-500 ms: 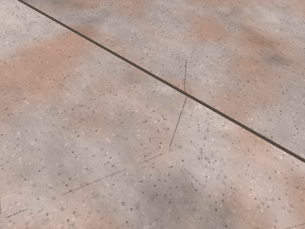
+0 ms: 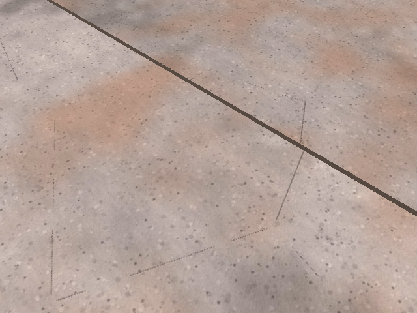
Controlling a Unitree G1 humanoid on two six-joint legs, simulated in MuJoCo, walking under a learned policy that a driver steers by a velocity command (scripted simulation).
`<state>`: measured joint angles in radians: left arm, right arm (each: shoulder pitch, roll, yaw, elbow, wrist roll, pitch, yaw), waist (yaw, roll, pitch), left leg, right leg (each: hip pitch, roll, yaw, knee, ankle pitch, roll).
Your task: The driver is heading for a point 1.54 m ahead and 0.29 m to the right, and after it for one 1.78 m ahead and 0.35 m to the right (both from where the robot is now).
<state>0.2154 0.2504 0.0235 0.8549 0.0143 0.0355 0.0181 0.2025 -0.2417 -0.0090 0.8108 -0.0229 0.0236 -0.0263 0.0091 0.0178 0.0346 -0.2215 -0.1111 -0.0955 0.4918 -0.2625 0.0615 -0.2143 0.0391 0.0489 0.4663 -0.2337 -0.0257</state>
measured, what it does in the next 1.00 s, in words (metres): walks ahead, turning right: left foot, then right foot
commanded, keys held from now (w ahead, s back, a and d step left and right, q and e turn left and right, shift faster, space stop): w+e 0.64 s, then w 0.06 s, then w+q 0.30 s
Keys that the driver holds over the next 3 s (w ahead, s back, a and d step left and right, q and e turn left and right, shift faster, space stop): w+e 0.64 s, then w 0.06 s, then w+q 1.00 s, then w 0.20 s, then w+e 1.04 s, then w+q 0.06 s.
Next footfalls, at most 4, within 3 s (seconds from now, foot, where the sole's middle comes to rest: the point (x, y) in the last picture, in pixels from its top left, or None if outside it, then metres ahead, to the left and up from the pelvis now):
0.28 left None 0.07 0.11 -0.77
0.72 right None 0.33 -0.18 -0.77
1.28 left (264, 266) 0.66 -0.13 -0.77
1.80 right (304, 192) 0.96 -0.31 -0.77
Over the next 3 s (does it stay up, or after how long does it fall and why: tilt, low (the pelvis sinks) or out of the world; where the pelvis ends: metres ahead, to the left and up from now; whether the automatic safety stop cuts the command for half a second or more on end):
stays up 1.36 -0.29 0.00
